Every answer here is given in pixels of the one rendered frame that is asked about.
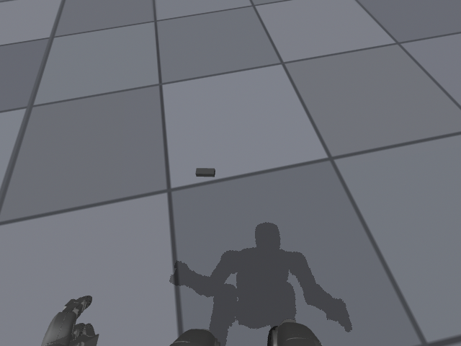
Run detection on small box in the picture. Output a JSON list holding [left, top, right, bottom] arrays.
[[196, 168, 215, 177]]

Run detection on left robot hand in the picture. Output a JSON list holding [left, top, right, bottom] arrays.
[[41, 296, 99, 346]]

